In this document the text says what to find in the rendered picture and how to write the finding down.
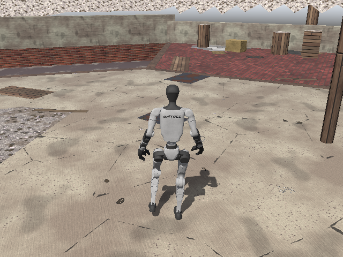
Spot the robot left upper arm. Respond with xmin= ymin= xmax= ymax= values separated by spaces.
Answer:
xmin=146 ymin=108 xmax=161 ymax=137

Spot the right robot forearm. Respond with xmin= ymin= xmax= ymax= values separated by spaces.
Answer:
xmin=193 ymin=129 xmax=203 ymax=148

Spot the left robot forearm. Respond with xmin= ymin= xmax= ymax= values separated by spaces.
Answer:
xmin=139 ymin=129 xmax=151 ymax=150

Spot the left robot hand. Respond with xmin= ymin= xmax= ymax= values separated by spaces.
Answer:
xmin=138 ymin=149 xmax=150 ymax=161

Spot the robot right upper arm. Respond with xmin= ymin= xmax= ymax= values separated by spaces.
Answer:
xmin=183 ymin=108 xmax=198 ymax=137

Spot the robot right thigh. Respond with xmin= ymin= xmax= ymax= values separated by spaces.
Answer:
xmin=175 ymin=149 xmax=190 ymax=187

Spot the right robot hand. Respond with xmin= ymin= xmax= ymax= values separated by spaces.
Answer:
xmin=191 ymin=145 xmax=204 ymax=155

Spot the humanoid robot torso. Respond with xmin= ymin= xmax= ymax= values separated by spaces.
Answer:
xmin=160 ymin=105 xmax=184 ymax=161

